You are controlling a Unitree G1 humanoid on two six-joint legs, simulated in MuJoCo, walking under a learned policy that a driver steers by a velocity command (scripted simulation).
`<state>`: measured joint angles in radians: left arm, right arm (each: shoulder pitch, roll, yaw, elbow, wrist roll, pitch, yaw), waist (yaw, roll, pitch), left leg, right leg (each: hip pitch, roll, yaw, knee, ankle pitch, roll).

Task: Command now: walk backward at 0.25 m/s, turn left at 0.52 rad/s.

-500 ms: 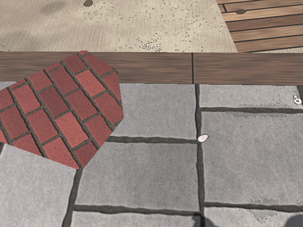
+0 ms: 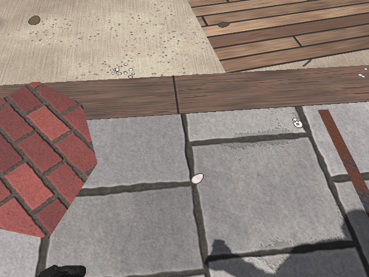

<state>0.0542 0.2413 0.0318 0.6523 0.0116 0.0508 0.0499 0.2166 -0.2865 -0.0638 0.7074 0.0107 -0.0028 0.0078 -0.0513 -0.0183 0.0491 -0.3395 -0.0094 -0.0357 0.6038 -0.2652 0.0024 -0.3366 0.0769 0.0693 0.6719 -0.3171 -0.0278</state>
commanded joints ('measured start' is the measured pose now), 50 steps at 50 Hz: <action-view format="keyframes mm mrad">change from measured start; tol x32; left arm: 1 7 137 64 -50 14 -9 9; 50 134 135 64 -41 -41 1 -49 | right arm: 1 74 -228 -55 -77 -43 -14 -15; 50 -29 -121 -37 -83 -21 2 -64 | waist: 1 -9 289 -173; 18 94 324 -144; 21 29 -272 -35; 50 15 166 -69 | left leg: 1 197 396 -526 -234 1184 335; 19 -91 -41 -466 -231 -304 5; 26 -262 -123 -157 825 -89 -78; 39 160 -66 4 -312 35 -59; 43 372 401 -302 -252 590 249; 50 322 300 -36 -337 267 208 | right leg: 1 -159 90 36 525 -370 74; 7 -199 73 73 556 -169 135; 18 259 46 33 -300 0 35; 21 50 -479 547 -538 18 -211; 32 351 -296 209 -380 161 -207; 40 95 -232 281 -294 386 -119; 43 -256 -49 -35 189 -301 56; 50 -345 -153 -65 407 -22 150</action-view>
